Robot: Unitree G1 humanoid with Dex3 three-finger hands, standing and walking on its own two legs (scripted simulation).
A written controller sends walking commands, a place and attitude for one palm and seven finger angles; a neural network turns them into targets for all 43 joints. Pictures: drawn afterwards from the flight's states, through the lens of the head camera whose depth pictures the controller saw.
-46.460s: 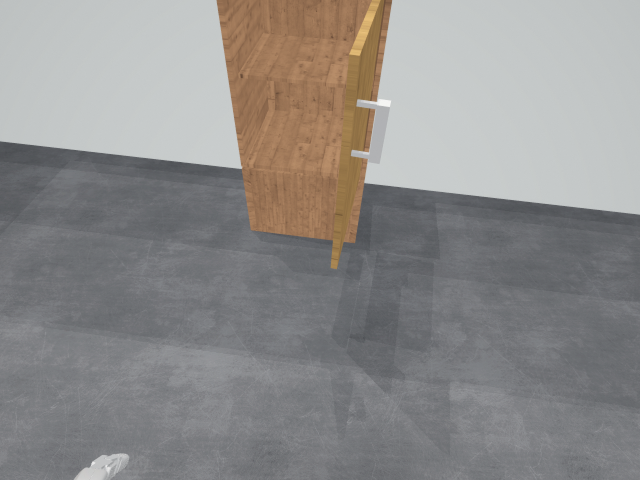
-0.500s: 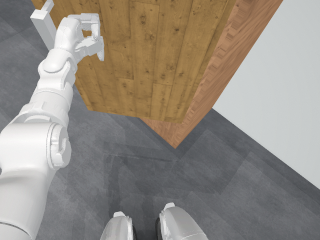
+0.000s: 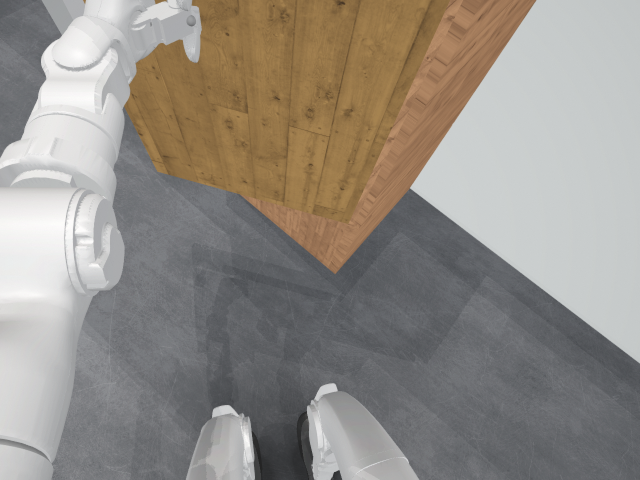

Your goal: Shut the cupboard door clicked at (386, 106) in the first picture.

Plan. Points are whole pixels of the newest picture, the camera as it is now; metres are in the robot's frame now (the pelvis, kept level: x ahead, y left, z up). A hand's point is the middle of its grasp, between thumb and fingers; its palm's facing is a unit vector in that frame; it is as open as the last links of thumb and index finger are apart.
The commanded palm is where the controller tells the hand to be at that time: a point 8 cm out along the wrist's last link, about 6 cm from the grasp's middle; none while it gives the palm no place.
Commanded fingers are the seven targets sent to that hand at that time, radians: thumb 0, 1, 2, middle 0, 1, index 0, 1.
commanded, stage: pull the fist back off the door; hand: left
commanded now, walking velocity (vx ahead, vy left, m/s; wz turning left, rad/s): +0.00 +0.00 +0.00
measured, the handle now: out of the picture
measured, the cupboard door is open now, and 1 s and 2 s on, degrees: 26 23 23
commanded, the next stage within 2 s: draw the hand back to the body in 0.86 s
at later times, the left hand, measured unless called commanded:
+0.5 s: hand (198, 23) +0.57 +0.03 +0.14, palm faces +0.09 -1.00 -0.01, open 3.1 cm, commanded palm +0.53 +0.08 +0.13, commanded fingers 0.00 0.90 0.90 -1.30 -1.50 -1.30 -1.50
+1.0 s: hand (211, 80) +0.51 +0.02 +0.14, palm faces +0.04 -1.00 -0.05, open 3.1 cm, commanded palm +0.47 +0.09 +0.13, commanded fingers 0.00 0.90 0.90 -1.30 -1.50 -1.30 -1.50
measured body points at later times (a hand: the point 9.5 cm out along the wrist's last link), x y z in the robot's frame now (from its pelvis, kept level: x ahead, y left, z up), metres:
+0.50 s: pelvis +0.02 -0.01 +0.03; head +0.15 -0.02 +0.47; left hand +0.56 +0.08 +0.14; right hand -0.04 -0.25 -0.09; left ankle +0.02 +0.10 -0.64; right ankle +0.02 -0.08 -0.64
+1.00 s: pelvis +0.01 +0.00 +0.04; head +0.10 -0.01 +0.48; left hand +0.50 +0.08 +0.14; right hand +0.06 -0.25 -0.09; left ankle +0.02 +0.10 -0.64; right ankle +0.02 -0.08 -0.64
